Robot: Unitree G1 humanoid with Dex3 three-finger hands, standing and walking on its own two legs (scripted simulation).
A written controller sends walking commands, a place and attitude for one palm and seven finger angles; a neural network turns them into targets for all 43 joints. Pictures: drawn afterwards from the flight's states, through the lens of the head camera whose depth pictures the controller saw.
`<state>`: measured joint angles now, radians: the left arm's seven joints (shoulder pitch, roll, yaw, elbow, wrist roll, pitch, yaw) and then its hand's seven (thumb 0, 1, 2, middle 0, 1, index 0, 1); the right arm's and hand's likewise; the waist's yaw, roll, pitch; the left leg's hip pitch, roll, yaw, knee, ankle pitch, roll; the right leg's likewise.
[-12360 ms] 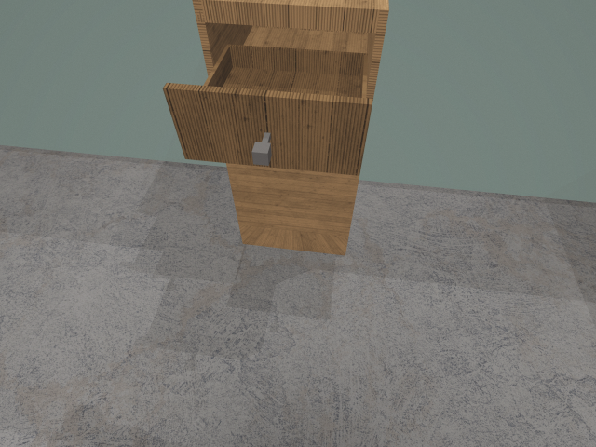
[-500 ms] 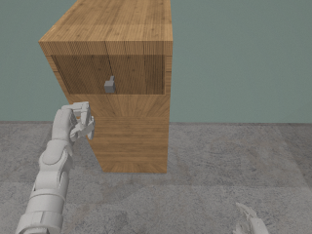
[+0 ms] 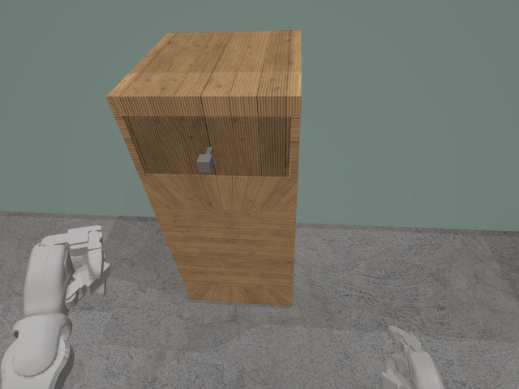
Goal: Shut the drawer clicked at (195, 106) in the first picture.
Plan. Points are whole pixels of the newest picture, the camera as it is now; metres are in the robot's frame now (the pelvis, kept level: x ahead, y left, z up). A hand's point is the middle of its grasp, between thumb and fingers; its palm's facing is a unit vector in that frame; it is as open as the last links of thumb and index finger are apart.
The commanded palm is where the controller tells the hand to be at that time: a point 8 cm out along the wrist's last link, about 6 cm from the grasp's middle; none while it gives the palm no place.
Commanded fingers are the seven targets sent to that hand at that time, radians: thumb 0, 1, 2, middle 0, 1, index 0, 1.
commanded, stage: draw the hand back to the body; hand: left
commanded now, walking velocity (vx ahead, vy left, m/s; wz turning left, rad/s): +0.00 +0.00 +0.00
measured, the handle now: (207, 158) +0.60 +0.20 +0.03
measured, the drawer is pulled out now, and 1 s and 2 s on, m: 0.00 0.00 0.00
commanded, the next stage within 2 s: step back with the hand held close in 0.34 s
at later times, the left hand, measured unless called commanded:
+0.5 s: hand (60, 290) +0.18 +0.26 +0.16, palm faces +0.41 -0.83 -0.37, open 3.3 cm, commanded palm +0.13 +0.29 +0.17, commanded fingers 0.00 0.90 0.90 -1.40 -1.60 -1.40 -1.60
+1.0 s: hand (20, 328) +0.13 +0.28 +0.15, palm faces +0.33 -0.80 -0.51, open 3.3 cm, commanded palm +0.07 +0.32 +0.17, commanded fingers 0.00 0.90 0.90 -1.40 -1.60 -1.40 -1.60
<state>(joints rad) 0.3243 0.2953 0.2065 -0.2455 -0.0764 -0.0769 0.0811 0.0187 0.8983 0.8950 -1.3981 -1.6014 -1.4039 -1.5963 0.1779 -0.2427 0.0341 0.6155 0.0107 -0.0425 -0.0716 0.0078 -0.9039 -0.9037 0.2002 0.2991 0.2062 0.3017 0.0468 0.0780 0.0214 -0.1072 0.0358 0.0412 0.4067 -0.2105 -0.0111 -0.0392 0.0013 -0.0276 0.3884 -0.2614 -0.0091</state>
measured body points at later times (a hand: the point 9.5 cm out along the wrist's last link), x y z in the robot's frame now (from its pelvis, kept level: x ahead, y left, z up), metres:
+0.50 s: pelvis +0.00 +0.01 +0.00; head -0.02 -0.01 +0.45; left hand +0.15 +0.30 +0.18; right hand +0.20 -0.20 -0.08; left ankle +0.01 +0.13 -0.74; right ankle -0.03 -0.11 -0.74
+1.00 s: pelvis -0.05 +0.03 -0.01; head -0.03 +0.03 +0.44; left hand +0.11 +0.32 +0.18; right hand +0.13 -0.20 -0.09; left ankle +0.01 +0.13 -0.74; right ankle -0.03 -0.11 -0.74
